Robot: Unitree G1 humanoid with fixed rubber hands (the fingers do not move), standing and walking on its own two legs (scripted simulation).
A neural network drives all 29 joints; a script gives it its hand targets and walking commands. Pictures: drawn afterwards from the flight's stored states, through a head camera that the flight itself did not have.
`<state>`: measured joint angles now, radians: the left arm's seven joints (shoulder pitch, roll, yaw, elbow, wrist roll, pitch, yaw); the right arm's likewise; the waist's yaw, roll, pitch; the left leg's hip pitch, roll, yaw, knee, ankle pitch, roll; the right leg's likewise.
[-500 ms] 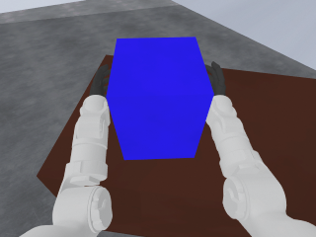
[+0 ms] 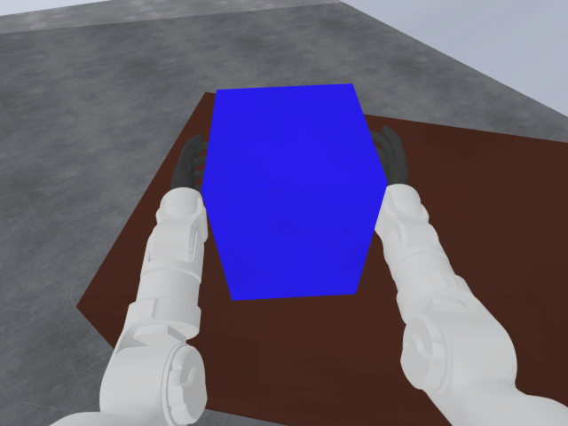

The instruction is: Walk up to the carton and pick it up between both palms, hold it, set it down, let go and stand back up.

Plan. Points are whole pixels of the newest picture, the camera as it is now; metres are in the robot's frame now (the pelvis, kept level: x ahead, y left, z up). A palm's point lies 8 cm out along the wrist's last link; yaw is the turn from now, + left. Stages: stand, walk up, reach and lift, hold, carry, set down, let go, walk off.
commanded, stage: set down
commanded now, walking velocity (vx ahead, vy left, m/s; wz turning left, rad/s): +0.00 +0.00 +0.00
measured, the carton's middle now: (289, 197) +0.42 +0.04 +0.09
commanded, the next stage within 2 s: none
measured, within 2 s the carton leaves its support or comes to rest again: rests again in 1.76 s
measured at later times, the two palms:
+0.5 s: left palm (186, 199) +0.38 +0.19 +0.10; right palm (382, 185) +0.44 -0.09 +0.12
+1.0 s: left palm (190, 208) +0.37 +0.18 +0.09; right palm (383, 195) +0.44 -0.10 +0.10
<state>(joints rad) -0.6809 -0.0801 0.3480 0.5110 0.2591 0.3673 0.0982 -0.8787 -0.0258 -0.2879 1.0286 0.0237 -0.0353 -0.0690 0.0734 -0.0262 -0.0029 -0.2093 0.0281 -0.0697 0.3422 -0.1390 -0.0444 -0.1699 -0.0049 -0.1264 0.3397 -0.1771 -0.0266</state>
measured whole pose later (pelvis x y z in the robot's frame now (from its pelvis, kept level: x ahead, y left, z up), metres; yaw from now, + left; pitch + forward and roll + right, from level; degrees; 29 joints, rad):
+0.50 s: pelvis +0.01 +0.00 +0.00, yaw +0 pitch +1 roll +0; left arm -0.66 -0.11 0.35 0.56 0.26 0.29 0.13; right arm -0.87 -0.03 -0.39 1.07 -0.08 -0.09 -0.01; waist 0.11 -0.03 0.01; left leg -0.21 0.03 -0.07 0.34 -0.15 -0.04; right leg -0.17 0.00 -0.13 0.34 -0.19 -0.03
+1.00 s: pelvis +0.01 +0.00 +0.00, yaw +0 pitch +1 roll +0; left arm -0.62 -0.13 0.35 0.58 0.30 0.22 0.13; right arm -0.83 -0.03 -0.41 1.08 -0.12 -0.15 0.01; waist 0.12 -0.02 0.01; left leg -0.21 0.03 -0.07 0.34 -0.15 -0.04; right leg -0.17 0.00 -0.13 0.34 -0.19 -0.03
